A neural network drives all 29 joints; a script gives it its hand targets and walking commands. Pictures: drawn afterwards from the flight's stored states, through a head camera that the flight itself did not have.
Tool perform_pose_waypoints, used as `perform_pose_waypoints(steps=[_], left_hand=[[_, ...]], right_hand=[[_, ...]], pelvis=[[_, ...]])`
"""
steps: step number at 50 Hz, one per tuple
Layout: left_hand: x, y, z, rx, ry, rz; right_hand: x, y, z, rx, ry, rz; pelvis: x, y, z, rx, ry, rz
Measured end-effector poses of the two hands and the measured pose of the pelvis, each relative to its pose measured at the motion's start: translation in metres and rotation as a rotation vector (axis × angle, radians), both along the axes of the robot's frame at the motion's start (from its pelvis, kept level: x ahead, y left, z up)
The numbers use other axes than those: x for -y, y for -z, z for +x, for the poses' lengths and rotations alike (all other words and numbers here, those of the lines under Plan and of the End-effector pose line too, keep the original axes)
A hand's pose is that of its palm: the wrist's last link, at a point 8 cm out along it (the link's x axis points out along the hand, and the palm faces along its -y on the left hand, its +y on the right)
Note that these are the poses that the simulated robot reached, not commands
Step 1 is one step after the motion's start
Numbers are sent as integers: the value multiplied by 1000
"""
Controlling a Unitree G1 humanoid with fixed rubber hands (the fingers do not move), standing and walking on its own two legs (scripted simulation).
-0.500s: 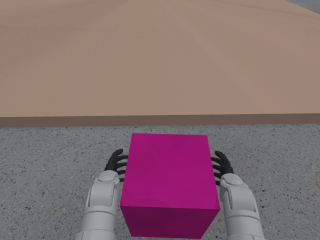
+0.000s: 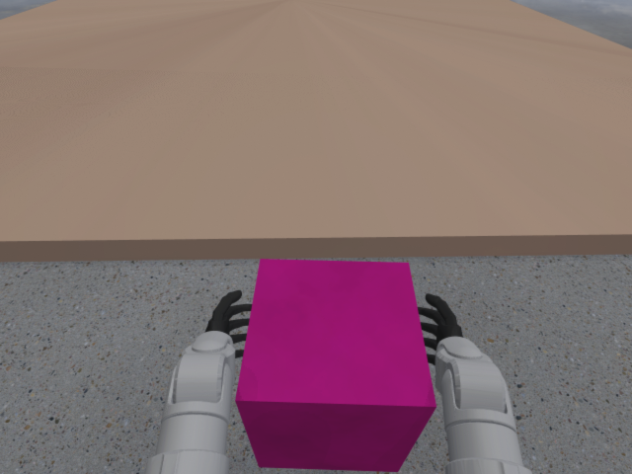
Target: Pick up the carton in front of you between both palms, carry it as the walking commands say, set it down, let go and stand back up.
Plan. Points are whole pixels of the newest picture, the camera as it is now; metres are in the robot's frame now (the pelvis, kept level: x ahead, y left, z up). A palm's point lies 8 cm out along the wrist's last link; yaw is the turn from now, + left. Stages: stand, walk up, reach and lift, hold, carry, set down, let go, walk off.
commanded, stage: hold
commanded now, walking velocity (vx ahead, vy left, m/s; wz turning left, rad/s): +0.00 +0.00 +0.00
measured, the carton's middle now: (331, 368) +0.30 +0.00 -0.03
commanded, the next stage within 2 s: carry in 0.08 s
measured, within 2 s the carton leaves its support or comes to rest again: neither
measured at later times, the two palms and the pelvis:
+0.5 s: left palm (237, 281) +0.37 +0.14 +0.08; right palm (446, 285) +0.37 -0.16 +0.08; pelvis +0.10 -0.01 -0.01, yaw -2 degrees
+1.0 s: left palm (266, 184) +0.67 +0.14 +0.05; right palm (411, 189) +0.66 -0.16 +0.05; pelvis +0.40 -0.01 -0.03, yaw -3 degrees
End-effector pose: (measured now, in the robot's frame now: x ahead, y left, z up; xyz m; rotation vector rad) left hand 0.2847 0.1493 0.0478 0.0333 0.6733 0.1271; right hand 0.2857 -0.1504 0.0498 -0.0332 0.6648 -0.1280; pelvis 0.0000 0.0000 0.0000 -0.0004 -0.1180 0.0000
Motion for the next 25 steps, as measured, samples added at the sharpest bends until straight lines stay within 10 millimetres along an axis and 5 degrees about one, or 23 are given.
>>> perform_pose_waypoints(steps=[12, 18, 25], left_hand=[[7, -11, 16, 59, -5, -7], [23, -23, 41, 39, -22, -23], [13, -29, 86, 9, -44, -31]], right_hand=[[7, -7, 13, 59, 21, 28], [23, -18, 39, 39, 24, 37], [12, -27, 89, 9, 38, 72]], pelvis=[[6, 10, 11, -115, 27, 2], [17, 11, 44, -166, -15, 3], [14, 14, 98, -201, 30, 30]])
